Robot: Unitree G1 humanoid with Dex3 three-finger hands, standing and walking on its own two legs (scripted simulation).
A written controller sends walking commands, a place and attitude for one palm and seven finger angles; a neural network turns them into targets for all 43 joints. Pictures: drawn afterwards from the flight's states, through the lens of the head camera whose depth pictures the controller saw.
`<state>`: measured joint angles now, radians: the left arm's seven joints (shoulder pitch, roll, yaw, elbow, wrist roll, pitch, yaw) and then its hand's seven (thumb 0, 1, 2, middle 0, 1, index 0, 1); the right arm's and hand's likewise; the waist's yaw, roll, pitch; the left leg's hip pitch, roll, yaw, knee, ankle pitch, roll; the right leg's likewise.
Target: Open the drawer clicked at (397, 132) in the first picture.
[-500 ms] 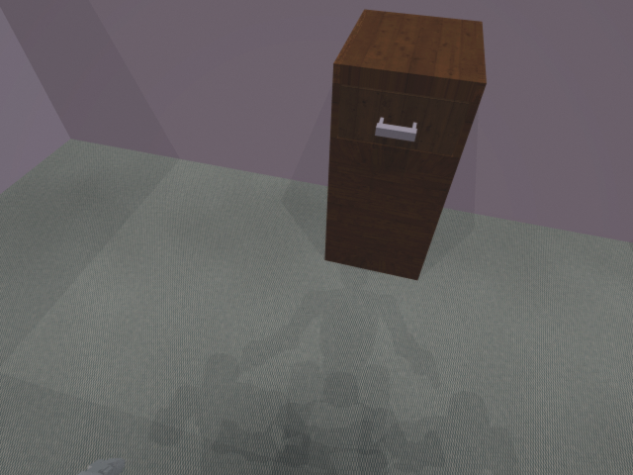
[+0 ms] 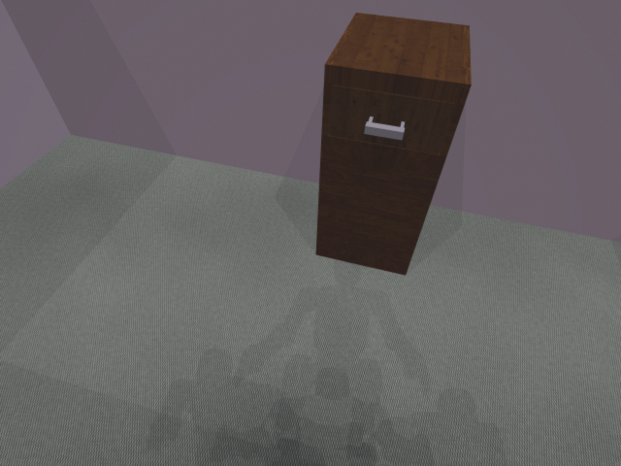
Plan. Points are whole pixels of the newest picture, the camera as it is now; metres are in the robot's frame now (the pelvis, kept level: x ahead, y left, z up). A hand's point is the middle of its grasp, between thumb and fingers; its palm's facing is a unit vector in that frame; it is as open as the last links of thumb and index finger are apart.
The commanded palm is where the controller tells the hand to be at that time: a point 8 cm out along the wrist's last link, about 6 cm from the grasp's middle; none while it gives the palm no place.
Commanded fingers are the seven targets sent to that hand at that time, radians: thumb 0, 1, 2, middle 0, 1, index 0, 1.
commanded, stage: stand and wait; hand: left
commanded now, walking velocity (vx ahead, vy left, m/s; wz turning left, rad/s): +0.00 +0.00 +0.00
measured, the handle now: (385, 126) +1.00 -0.15 -0.10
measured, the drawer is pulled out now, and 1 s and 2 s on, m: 0.00 0.00 0.00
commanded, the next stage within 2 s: look at it before walking up in 0.32 s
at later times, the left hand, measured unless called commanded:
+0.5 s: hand out of the picture +0.07 +0.24 -0.15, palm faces -0.03 -0.94 -0.34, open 7.4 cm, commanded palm none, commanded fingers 0.00 0.90 0.90 -0.20 -0.30 -0.20 -0.30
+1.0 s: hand out of the picture +0.07 +0.24 -0.15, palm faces -0.03 -0.94 -0.34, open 7.4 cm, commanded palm none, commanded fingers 0.00 0.90 0.90 -0.20 -0.30 -0.20 -0.30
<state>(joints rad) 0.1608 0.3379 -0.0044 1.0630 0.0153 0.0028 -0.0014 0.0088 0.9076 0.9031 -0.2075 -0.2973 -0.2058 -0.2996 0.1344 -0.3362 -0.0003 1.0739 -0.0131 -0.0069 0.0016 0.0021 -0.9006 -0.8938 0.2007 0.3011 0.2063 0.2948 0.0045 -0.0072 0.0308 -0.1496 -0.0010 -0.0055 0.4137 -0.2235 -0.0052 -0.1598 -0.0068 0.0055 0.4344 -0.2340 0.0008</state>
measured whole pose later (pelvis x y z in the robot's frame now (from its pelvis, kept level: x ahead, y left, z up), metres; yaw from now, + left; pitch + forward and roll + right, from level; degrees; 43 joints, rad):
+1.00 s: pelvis +0.00 +0.00 +0.00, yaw +0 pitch -2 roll +0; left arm 0.14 0.34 0.00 1.09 0.02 -0.01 0.00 0.01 0.91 0.90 -0.21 -0.30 -0.21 -0.30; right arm 0.12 -0.34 0.01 1.10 -0.01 -0.01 0.00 0.00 -0.90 -0.89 0.20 0.30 0.21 0.29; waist 0.00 0.00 0.04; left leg -0.13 0.01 -0.01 0.36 -0.20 -0.01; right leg -0.14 0.00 0.00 0.38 -0.21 -0.01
